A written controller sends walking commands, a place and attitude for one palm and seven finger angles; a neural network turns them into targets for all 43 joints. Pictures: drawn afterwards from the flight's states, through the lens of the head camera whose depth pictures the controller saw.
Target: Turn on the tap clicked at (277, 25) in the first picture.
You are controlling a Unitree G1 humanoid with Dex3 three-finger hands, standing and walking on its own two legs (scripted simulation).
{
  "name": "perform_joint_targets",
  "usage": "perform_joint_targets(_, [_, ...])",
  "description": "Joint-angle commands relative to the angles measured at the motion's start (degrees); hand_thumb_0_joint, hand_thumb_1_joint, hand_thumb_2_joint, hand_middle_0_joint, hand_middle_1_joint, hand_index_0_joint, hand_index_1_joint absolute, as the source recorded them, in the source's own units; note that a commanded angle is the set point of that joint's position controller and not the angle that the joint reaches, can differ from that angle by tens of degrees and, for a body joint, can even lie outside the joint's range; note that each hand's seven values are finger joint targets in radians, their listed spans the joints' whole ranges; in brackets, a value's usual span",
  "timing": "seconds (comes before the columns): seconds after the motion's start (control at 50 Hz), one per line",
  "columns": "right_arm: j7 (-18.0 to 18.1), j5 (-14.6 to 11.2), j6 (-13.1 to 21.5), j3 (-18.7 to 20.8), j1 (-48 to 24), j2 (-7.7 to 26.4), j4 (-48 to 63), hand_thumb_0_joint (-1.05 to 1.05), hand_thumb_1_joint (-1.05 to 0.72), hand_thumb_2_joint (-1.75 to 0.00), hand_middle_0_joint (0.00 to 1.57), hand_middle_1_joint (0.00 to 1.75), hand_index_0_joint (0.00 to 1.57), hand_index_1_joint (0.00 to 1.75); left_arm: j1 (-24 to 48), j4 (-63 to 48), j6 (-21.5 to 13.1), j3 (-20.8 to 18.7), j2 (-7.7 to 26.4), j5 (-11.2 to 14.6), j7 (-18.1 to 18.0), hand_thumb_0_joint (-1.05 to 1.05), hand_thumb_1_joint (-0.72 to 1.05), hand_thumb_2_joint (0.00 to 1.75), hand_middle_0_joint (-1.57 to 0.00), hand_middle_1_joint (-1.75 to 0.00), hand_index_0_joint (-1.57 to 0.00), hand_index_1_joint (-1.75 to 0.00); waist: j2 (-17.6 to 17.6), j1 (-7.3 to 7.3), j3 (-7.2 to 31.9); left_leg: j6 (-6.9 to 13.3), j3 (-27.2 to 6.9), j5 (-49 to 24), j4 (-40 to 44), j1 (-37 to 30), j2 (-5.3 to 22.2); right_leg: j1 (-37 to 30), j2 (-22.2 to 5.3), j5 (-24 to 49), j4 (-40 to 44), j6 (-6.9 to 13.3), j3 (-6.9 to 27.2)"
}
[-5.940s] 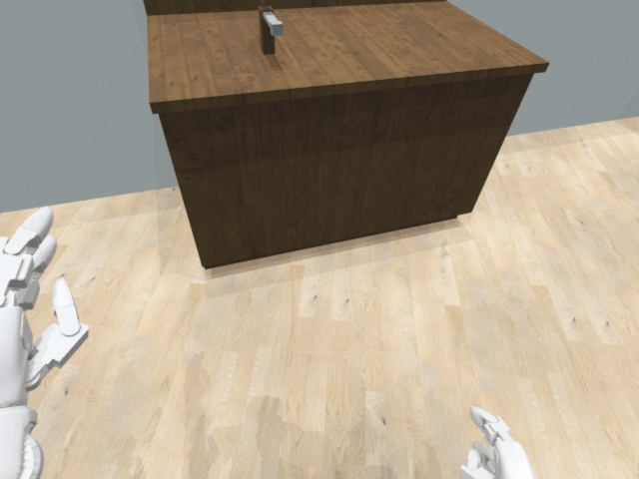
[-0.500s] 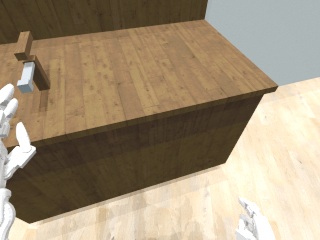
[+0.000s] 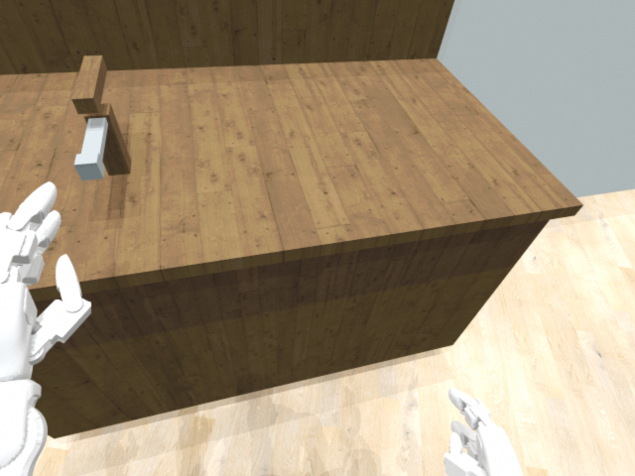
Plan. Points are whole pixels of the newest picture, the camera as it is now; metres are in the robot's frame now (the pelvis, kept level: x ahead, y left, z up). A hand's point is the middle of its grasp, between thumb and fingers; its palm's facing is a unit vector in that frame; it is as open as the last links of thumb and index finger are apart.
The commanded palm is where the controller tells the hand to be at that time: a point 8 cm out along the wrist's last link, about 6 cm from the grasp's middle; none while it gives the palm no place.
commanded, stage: come to a stop and stand still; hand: left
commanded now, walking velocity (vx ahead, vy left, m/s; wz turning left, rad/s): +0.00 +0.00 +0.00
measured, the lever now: (90, 166) +0.46 +0.38 +0.11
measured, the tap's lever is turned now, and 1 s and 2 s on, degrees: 0 0 0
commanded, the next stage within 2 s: look again from close up in 0.46 s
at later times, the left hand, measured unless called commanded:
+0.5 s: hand (84, 292) +0.23 +0.26 +0.16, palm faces +0.42 -0.84 -0.34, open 7.5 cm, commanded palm +0.18 +0.28 +0.17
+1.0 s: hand (89, 307) +0.22 +0.25 +0.15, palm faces +0.43 -0.84 -0.35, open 7.5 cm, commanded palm +0.16 +0.27 +0.17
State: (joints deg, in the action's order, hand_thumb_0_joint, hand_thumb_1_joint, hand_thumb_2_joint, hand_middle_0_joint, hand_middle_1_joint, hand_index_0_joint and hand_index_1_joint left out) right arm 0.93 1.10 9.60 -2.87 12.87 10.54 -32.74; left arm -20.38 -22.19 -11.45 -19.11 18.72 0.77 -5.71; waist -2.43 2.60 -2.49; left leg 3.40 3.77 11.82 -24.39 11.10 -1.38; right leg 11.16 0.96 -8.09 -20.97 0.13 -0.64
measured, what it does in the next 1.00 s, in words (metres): stands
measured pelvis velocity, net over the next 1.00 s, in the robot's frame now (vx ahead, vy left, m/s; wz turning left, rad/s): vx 0.01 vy -0.01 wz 0.03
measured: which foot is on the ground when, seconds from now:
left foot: down 0.00-1.00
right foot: down 0.00-1.00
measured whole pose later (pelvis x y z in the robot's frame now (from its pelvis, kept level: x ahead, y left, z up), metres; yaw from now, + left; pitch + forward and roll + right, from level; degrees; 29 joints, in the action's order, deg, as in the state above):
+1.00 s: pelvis +0.01 -0.01 +0.00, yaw +1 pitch -1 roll -1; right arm 2.7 0.3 4.8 -1.4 12.9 12.0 -33.1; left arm -24.4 -23.7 -10.5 -18.9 19.5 2.8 -6.8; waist -0.2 1.8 -1.5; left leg 2.6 2.0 11.6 -23.2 10.8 -1.3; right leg 10.2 1.1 -8.5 -19.6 0.7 -2.3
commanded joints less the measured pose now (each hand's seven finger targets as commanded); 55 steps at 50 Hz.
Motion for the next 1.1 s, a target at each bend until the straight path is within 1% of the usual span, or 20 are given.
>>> perform_joint_targets(0.0, [0.8, -0.3, 2.6, 3.5, -4.8, 7.6, 9.4, 0.00, -0.90, -0.90, 0.20, 0.30, 0.20, 0.30, 5.1, -15.8, -4.4, -5.9, 10.3, 0.8, -0.9, 0.00, 0.90, 0.90, -0.20, -0.30, -0.20, -0.30, 8.4, -0.59, 8.8, -3.8, -6.6, -7.9, 7.2, 0.8, 4.7, -6.7, -0.4, 6.3, -1.4, 0.4, 1.2])
perform_joint_targets(0.04, [0.7, -0.1, 2.4, 3.5, -5.2, 7.6, 9.7, 0.00, -0.90, -0.90, 0.20, 0.30, 0.20, 0.30, 3.1, -16.1, -4.1, -7.1, 11.3, 1.3, -1.0, 0.00, 0.90, 0.90, -0.20, -0.30, -0.20, -0.30, 7.3, -0.67, 9.8, -4.4, -5.8, -13.6, 5.4, -1.2, 4.2, -6.4, -0.7, 9.7, -1.3, 0.5, 1.1])
perform_joint_targets(0.08, [0.6, -0.4, 1.8, 3.7, -4.7, 7.9, 9.5, 0.00, -0.90, -0.90, 0.20, 0.30, 0.20, 0.30, 2.3, -16.2, -4.1, -6.1, 10.0, 1.5, -0.8, 0.00, 0.90, 0.90, -0.20, -0.30, -0.20, -0.30, 6.9, -0.91, 10.8, -5.3, -5.8, -18.9, 3.9, -2.0, 4.3, -6.9, -0.9, 12.5, -2.1, 0.6, 0.7])
perform_joint_targets(0.14, [0.8, -0.5, 1.2, 3.9, -5.3, 8.1, 9.6, 0.00, -0.90, -0.90, 0.20, 0.30, 0.20, 0.30, 1.6, -16.7, -3.9, -7.2, 11.2, 1.7, -0.9, 0.00, 0.90, 0.90, -0.20, -0.30, -0.20, -0.30, 8.5, -0.90, 10.8, -6.1, -5.5, -22.1, 3.8, -3.4, 4.5, -5.6, -0.6, 12.2, -3.1, 0.4, 0.2])
perform_joint_targets(0.18, [0.9, -0.7, 0.6, 4.0, -5.0, 8.0, 9.5, 0.00, -0.90, -0.90, 0.20, 0.30, 0.20, 0.30, 0.6, -15.7, -3.7, -6.4, 10.1, 1.8, -0.9, 0.00, 0.90, 0.90, -0.20, -0.30, -0.20, -0.30, 6.8, -0.88, 11.1, -6.2, -5.7, -22.9, 3.3, -3.1, 5.0, -6.0, -0.8, 12.1, -3.3, 0.3, -0.1])
perform_joint_targets(0.24, [1.2, -0.7, 0.0, 4.1, -5.8, 8.0, 9.6, 0.00, -0.90, -0.90, 0.20, 0.30, 0.20, 0.30, 0.8, -16.1, -3.5, -7.4, 11.2, 2.0, -1.2, 0.00, 0.90, 0.90, -0.20, -0.30, -0.20, -0.30, 6.6, -0.88, 11.1, -6.0, -5.3, -21.0, 3.1, -2.8, 4.7, -6.2, -1.1, 12.7, -2.8, 0.4, 0.5])
perform_joint_targets(0.28, [1.4, -0.9, -0.3, 4.1, -5.6, 8.0, 9.6, 0.00, -0.90, -0.90, 0.20, 0.30, 0.20, 0.30, 0.9, -15.6, -3.4, -6.5, 10.1, 2.0, -1.3, 0.00, 0.90, 0.90, -0.20, -0.30, -0.20, -0.30, 5.8, -0.92, 10.8, -6.0, -5.7, -19.6, 3.4, -1.6, 4.6, -6.9, -1.3, 12.3, -2.8, 0.4, 0.4])
perform_joint_targets(0.34, [1.7, -0.7, -0.5, 4.1, -6.3, 8.2, 9.6, 0.00, -0.90, -0.90, 0.20, 0.30, 0.20, 0.30, 1.7, -16.7, -3.4, -7.2, 11.3, 2.0, -1.5, 0.00, 0.90, 0.90, -0.20, -0.30, -0.20, -0.30, 7.4, -0.89, 10.3, -5.7, -5.6, -16.2, 4.0, -1.2, 4.2, -6.5, -1.5, 11.2, -2.1, 0.6, 1.1])
perform_joint_targets(0.4, [1.8, -0.7, -0.6, 4.1, -6.0, 7.9, 9.5, 0.00, -0.90, -0.90, 0.20, 0.30, 0.20, 0.30, 1.7, -16.1, -3.4, -6.0, 10.1, 2.0, -1.7, 0.00, 0.90, 0.90, -0.20, -0.30, -0.20, -0.30, 6.6, -0.89, 10.2, -5.1, -5.5, -12.8, 4.3, -0.5, 4.1, -6.7, -1.8, 10.1, -1.4, 0.5, 1.4])
perform_joint_targets(0.44, [2.1, -0.6, -0.7, 4.0, -6.5, 7.9, 9.4, 0.00, -0.90, -0.90, 0.20, 0.30, 0.20, 0.30, 1.6, -15.6, -3.1, -7.1, 11.3, 2.0, -1.9, 0.00, 0.90, 0.90, -0.20, -0.30, -0.20, -0.30, 5.7, -0.78, 9.3, -4.7, -5.2, -9.4, 4.6, 0.1, 3.7, -6.2, -2.0, 9.1, 0.0, 0.5, 2.2])
perform_joint_targets(0.52, [2.2, -0.7, -0.9, 4.1, -6.0, 8.0, 9.0, 0.00, -0.90, -0.90, 0.20, 0.30, 0.20, 0.30, 2.5, -14.1, -3.2, -5.5, 9.7, 2.0, -1.8, 0.00, 0.90, 0.90, -0.20, -0.30, -0.20, -0.30, 5.6, -1.00, 7.9, -4.3, -5.7, -5.0, 6.2, 1.3, 3.6, -5.5, -1.7, 5.6, 1.2, 0.4, 2.2])
perform_joint_targets(0.54, [2.3, -0.6, -0.9, 4.1, -6.7, 8.1, 9.2, 0.00, -0.90, -0.90, 0.20, 0.30, 0.20, 0.30, 3.0, -15.1, -3.2, -6.2, 10.8, 1.9, -1.9, 0.00, 0.90, 0.90, -0.20, -0.30, -0.20, -0.30, 6.7, -0.96, 7.7, -4.4, -5.5, -4.8, 6.4, 1.1, 3.4, -5.1, -1.7, 5.1, 1.3, 0.4, 2.2])
perform_joint_targets(0.62, [2.4, -0.7, -1.2, 4.1, -6.1, 8.0, 9.2, 0.00, -0.90, -0.90, 0.20, 0.30, 0.20, 0.30, 2.0, -13.5, -3.1, -5.5, 9.9, 1.9, -1.9, 0.00, 0.90, 0.90, -0.20, -0.30, -0.20, -0.30, 4.5, -0.90, 7.8, -4.0, -5.6, -3.7, 6.5, 2.1, 3.3, -6.2, -1.8, 4.8, 2.1, 0.3, 2.2])
perform_joint_targets(0.84, [2.5, -0.7, -1.3, 4.3, -6.2, 8.3, 9.1, 0.00, -0.90, -0.90, 0.20, 0.30, 0.20, 0.30, 1.1, -14.4, -3.1, -6.7, 11.4, 1.9, -2.0, 0.00, 0.90, 0.90, -0.20, -0.30, -0.20, -0.30, 6.1, -1.00, 7.4, -4.0, -5.5, -2.8, 7.1, 2.3, 2.8, -5.9, -1.6, 3.5, 3.2, 0.1, 1.8])
perform_joint_targets(0.86, [2.5, -0.8, -1.3, 4.1, -5.9, 8.1, 9.0, 0.00, -0.90, -0.90, 0.20, 0.30, 0.20, 0.30, 1.4, -14.3, -3.2, -5.4, 10.1, 1.9, -1.9, 0.00, 0.90, 0.90, -0.20, -0.30, -0.20, -0.30, 5.5, -1.09, 7.4, -3.9, -6.1, -2.9, 7.2, 2.7, 3.0, -6.4, -1.7, 3.5, 2.9, 0.1, 1.5])
perform_joint_targets(0.94, [2.5, -0.7, -1.3, 4.3, -6.1, 8.3, 8.8, 0.00, -0.90, -0.90, 0.20, 0.30, 0.20, 0.30, 0.7, -13.6, -2.9, -6.6, 11.3, 2.0, -2.1, 0.00, 0.90, 0.90, -0.20, -0.30, -0.20, -0.30, 4.4, -1.00, 7.3, -3.8, -5.5, -2.3, 6.7, 2.3, 2.6, -5.5, -1.8, 2.8, 4.3, 0.1, 2.2])
perform_joint_targets(0.96, [2.4, -0.8, -1.4, 4.4, -5.7, 8.2, 8.6, 0.00, -0.90, -0.90, 0.20, 0.30, 0.20, 0.30, 0.8, -13.4, -3.0, -5.5, 10.1, 2.0, -2.0, 0.00, 0.90, 0.90, -0.20, -0.30, -0.20, -0.30, 3.8, -1.21, 7.9, -3.6, -5.4, -1.3, 6.2, 2.3, 2.8, -6.3, -2.2, 2.0, 3.9, 0.3, 2.2])
perform_joint_targets(1.0, [2.4, -0.6, -1.4, 4.7, -5.5, 8.4, 8.5, 0.00, -0.90, -0.90, 0.20, 0.30, 0.20, 0.30, 0.8, -13.4, -3.1, -5.4, 10.3, 1.9, -2.1, 0.00, 0.90, 0.90, -0.20, -0.30, -0.20, -0.30, 4.3, -1.42, 8.4, -2.9, -5.0, 3.1, 5.3, 2.7, 2.7, -5.6, -2.6, -2.4, 3.5, 0.7, 3.2])
perform_joint_targets(1.04, [2.4, -0.2, -1.3, 4.8, -6.3, 8.8, 8.5, 0.00, -0.90, -0.90, 0.20, 0.30, 0.20, 0.30, 1.3, -14.2, -3.0, -5.9, 11.3, 1.9, -2.1, 0.00, 0.90, 0.90, -0.20, -0.30, -0.20, -0.30, 5.1, -1.72, 6.9, -2.4, -4.9, 8.6, 4.5, 3.0, 2.8, -2.1, -3.0, -10.0, 4.3, 1.6, 5.4])
perform_joint_targets(1.08, [2.5, -0.2, -1.5, 4.8, -5.9, 8.7, 8.4, 0.00, -0.90, -0.90, 0.20, 0.30, 0.20, 0.30, 2.0, -13.3, -3.1, -4.8, 10.1, 1.7, -2.2, 0.00, 0.90, 0.90, -0.20, -0.30, -0.20, -0.30, 3.6, -1.88, 5.0, -1.9, -6.3, 13.5, 4.5, 5.2, 3.4, -0.6, -3.3, -15.3, 3.4, 2.1, 6.2])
